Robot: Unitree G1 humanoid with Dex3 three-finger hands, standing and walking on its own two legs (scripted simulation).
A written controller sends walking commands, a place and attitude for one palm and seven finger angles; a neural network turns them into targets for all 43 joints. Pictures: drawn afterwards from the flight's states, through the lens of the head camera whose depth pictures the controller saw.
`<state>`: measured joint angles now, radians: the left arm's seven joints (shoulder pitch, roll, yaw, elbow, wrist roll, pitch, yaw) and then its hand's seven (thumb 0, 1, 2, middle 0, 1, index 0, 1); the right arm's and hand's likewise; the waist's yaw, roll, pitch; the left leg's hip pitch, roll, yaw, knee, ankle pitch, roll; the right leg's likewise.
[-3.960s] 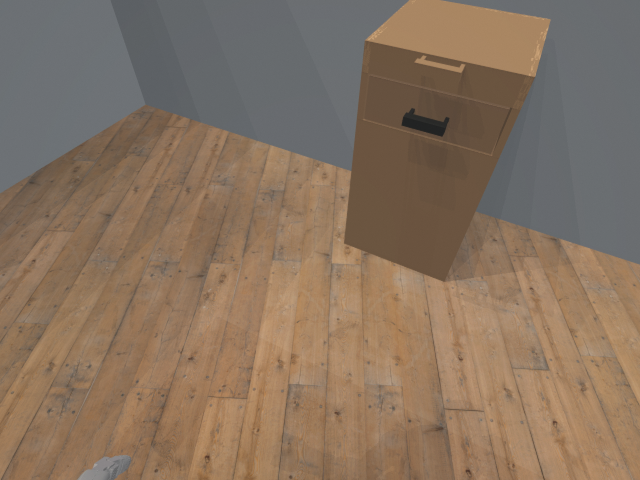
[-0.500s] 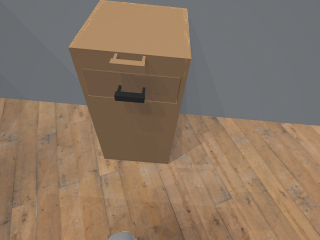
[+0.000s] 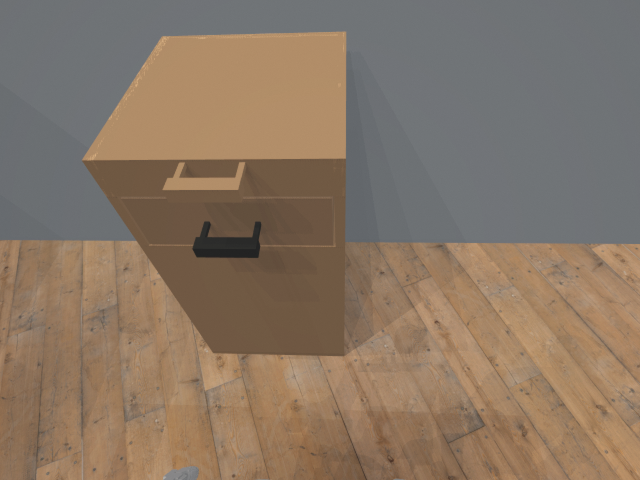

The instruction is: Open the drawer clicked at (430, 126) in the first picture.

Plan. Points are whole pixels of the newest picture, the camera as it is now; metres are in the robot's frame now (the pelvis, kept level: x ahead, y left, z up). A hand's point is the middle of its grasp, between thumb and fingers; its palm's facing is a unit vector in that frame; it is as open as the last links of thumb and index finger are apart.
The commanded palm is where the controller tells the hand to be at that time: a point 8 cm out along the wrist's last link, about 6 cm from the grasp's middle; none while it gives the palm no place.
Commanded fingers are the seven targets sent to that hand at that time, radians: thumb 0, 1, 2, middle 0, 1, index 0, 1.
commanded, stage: come to a stop and stand still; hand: left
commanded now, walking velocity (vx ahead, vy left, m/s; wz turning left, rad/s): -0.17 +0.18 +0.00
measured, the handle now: (229, 237) +0.53 +0.20 -0.09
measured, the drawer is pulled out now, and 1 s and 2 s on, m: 0.00 0.00 0.00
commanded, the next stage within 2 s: look again from close up in 1.20 s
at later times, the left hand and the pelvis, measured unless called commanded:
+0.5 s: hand out of the picture -0.06 +0.26 -0.17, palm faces +0.08 -0.97 -0.22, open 7.4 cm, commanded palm none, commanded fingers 0.00 0.90 0.90 -0.20 -0.30 -0.20 -0.30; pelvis -0.06 +0.06 +0.01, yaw +0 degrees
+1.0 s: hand out of the picture -0.09 +0.20 -0.17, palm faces +0.03 -0.99 -0.16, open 7.3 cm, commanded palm none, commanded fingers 0.00 0.90 0.90 -0.20 -0.30 -0.20 -0.30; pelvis -0.09 +0.04 +0.01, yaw +0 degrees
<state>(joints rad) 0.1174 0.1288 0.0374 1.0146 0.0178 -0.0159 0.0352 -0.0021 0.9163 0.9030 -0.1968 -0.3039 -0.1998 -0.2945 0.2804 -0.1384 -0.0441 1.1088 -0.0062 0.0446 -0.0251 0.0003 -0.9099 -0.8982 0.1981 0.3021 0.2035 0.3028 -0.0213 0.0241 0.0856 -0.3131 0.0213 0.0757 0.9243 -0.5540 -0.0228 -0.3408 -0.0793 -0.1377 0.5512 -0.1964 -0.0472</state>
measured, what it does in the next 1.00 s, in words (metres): walks backwards: left foot, then right foot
